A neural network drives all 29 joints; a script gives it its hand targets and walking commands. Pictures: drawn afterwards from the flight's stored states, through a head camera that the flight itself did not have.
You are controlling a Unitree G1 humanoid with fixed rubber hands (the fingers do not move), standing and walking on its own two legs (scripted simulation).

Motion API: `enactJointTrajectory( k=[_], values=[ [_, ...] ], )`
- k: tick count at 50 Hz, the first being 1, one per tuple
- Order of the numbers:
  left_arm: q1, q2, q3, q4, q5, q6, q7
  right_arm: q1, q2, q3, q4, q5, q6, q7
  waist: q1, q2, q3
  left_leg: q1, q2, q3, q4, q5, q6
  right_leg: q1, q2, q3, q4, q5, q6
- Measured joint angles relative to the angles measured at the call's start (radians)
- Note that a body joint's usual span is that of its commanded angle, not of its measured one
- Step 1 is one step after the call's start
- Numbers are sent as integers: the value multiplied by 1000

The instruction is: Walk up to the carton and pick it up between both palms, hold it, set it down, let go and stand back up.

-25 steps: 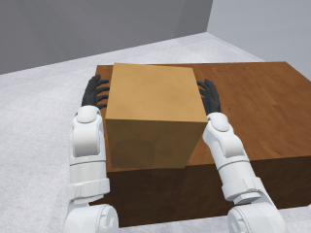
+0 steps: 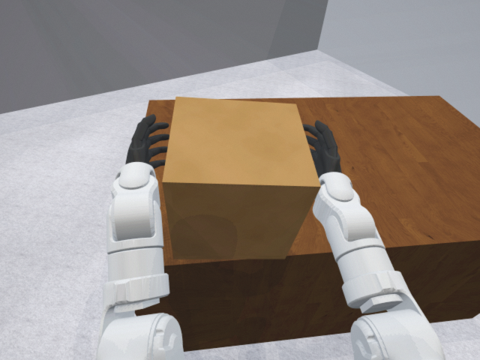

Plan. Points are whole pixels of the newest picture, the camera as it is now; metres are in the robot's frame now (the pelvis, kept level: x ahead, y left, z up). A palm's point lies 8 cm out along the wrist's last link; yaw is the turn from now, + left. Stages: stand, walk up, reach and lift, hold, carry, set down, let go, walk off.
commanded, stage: hold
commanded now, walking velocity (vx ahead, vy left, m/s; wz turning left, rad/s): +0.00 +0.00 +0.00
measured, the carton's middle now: (233, 182) +0.37 +0.00 +0.12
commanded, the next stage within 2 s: none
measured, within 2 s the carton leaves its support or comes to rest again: neither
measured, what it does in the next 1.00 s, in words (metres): stands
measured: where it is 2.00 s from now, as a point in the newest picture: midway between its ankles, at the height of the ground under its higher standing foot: outside the picture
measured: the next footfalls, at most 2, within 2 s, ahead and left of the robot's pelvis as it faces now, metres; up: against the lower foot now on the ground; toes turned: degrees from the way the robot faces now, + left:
none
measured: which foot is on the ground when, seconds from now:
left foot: down 0.00-1.00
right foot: down 0.00-1.00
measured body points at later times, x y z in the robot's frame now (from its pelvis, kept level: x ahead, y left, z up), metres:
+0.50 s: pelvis +0.00 +0.00 +0.00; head -0.03 +0.03 +0.45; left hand +0.38 +0.15 +0.18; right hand +0.37 -0.15 +0.16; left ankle +0.02 +0.11 -0.75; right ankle +0.02 -0.11 -0.75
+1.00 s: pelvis +0.00 +0.00 +0.00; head -0.03 +0.03 +0.45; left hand +0.37 +0.15 +0.18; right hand +0.37 -0.15 +0.17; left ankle +0.02 +0.11 -0.75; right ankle +0.03 -0.11 -0.75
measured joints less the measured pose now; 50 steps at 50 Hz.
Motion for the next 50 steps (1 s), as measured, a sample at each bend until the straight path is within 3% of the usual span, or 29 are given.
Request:
enactJointTrajectory(
  k=[37, 50],
  values=[
    [50, -7, -21, -83, 6, 21, 0, 27, -14, 40, -43, 35, -1, -8, -9, -11, 14, 12, 2, 8, 1, -8, 0, 8, 2, 6, 4, -7, 0],
    [20, 0, -9, -40, 6, 18, -4, 9, -3, 18, -17, 15, 0, -5, -5, -10, 5, 10, -1, 9, -10, 5, 1, 2, -1, 6, 2, 1, 0]
  ],
)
